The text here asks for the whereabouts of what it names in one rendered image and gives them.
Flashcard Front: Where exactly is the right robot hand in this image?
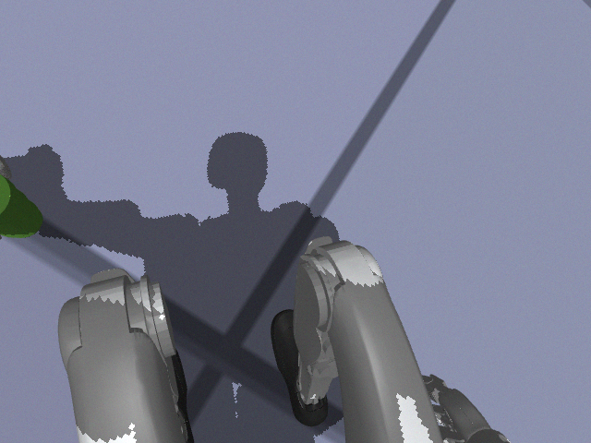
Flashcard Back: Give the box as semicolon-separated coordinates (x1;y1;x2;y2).
422;374;491;443

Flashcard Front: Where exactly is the left robot foot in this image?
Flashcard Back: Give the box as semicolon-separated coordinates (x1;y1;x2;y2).
171;349;194;443

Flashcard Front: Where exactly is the cup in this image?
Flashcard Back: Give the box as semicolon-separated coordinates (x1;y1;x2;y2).
0;174;42;238

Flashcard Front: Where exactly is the right robot foot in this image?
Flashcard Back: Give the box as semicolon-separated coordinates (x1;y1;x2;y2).
271;309;328;426

